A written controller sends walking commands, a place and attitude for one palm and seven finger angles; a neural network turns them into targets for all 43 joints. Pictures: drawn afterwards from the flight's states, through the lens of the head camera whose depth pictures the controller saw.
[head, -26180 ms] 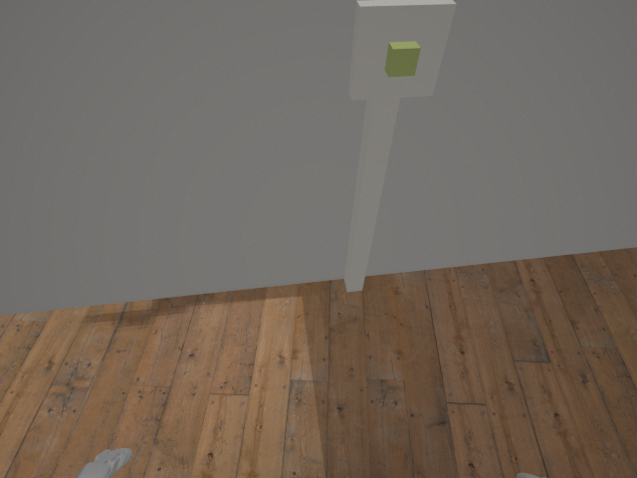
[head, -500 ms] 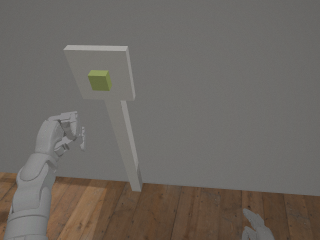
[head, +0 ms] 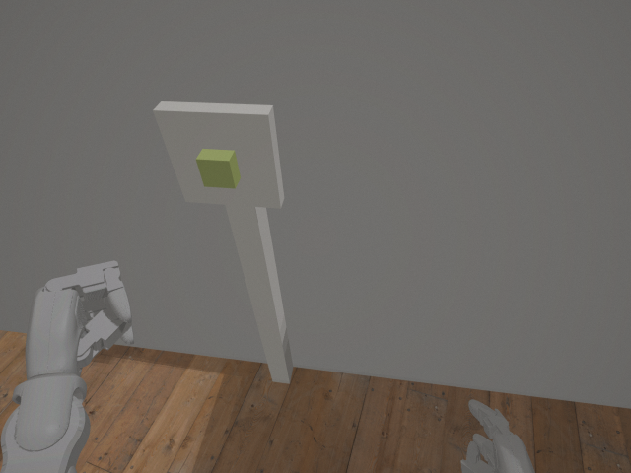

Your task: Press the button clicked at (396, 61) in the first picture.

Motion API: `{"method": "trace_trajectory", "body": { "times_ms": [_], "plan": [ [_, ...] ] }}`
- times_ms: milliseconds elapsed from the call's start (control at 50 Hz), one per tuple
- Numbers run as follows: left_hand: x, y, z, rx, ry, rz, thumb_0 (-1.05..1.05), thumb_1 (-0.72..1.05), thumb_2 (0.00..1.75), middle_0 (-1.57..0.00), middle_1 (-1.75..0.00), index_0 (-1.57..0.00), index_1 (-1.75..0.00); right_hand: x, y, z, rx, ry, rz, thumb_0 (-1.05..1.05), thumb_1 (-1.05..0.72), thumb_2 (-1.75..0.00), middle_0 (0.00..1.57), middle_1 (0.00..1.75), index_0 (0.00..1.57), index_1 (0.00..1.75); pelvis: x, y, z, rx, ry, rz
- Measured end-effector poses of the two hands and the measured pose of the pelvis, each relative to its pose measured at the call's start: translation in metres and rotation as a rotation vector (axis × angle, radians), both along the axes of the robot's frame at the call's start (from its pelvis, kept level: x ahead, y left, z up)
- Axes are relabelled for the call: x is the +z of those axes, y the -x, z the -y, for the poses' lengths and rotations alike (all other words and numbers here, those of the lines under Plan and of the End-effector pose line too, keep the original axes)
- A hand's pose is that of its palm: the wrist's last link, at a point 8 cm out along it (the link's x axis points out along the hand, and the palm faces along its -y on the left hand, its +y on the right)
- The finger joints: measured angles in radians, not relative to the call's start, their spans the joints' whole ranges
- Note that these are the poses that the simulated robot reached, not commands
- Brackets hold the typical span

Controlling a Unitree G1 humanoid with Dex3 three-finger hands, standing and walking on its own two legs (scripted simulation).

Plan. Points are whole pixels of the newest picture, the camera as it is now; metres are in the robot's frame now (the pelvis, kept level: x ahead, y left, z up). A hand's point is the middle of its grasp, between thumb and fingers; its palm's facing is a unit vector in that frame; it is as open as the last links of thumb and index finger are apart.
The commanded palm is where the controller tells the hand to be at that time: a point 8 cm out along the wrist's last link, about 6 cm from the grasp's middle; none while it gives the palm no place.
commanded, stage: draw the hand back to the body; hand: left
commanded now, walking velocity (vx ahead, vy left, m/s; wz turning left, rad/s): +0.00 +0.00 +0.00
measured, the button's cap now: (219, 167) +0.52 +0.23 +0.12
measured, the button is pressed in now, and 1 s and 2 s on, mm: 0 0 0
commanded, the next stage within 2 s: step back with the hand held close in 0.56 s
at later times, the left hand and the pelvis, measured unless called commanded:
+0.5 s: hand (87, 341) +0.19 +0.25 +0.15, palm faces +0.42 -0.83 -0.38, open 3.1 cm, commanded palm +0.13 +0.29 +0.17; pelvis +0.01 +0.01 +0.00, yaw +0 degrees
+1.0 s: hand (87, 351) +0.18 +0.25 +0.14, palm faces +0.27 -0.83 -0.49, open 3.1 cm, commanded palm +0.12 +0.30 +0.17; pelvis -0.02 +0.03 +0.00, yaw -2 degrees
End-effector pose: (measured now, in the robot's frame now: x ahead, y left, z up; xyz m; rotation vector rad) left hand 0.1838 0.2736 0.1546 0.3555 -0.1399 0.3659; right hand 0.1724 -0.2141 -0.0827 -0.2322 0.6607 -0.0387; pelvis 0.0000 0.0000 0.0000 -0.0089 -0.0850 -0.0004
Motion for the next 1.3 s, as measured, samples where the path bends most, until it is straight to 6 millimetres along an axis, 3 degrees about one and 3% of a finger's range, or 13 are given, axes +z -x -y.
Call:
{"method": "trace_trajectory", "body": {
  "times_ms": [360,640,800,940,1140,1300],
  "plan": [
    [0.018,0.039,-0.011,0.031,-0.104,0.001,0.02,0.89,0.9,-1.3,-1.5,-1.31,-1.5,0.01,-0.019,-0.014,0.007,-0.009,0.046,0.01,-0.91,-0.89,0.2,0.3,0.2,0.3,-0.001,-0.013,-0.01,-0.011,0.008,0.005],
    [0.015,0.036,-0.013,0.027,-0.083,0.017,0.02,0.89,0.9,-1.3,-1.5,-1.31,-1.5,0.01,-0.013,-0.022,0.017,-0.007,0.045,0.01,-0.9,-0.89,0.2,0.3,0.2,0.3,-0.001,-0.009,-0.013,-0.011,0.007,0.011],
    [0.028,0.031,-0.026,0.032,-0.16,0.051,0.02,0.89,0.9,-1.31,-1.49,-1.31,-1.5,0.007,0.001,-0.014,-0.026,-0.002,-0.003,0.01,-0.9,-0.89,0.21,0.3,0.2,0.3,-0.001,-0.001,-0.014,-0.019,0.011,-0.036],
    [0.012,0.028,-0.019,-0.065,-0.169,-0.045,0.02,0.9,0.9,-1.3,-1.5,-1.3,-1.5,0.004,0.026,0.004,-0.12,0.029,-0.06,0.01,-0.9,-0.89,0.21,0.3,0.2,0.3,-0.002,0.013,-0.024,-0.032,0.001,-0.087],
    [0.021,0.069,-0.033,-0.064,-0.237,0.017,0.02,0.89,0.9,-1.3,-1.49,-1.31,-1.5,0.007,0.06,0.002,-0.168,0.047,-0.048,0.01,-0.91,-0.89,0.2,0.3,0.2,0.3,-0.01,0.043,-0.03,-0.034,-0.011,-0.081],
    [0.012,0.107,-0.033,-0.011,-0.217,0.088,0.02,0.89,0.9,-1.3,-1.49,-1.31,-1.5,0.002,0.083,-0.01,-0.116,0.031,0.01,0.01,-0.9,-0.89,0.2,0.3,0.2,0.3,-0.02,0.076,-0.029,-0.027,-0.011,-0.059]
  ]
}}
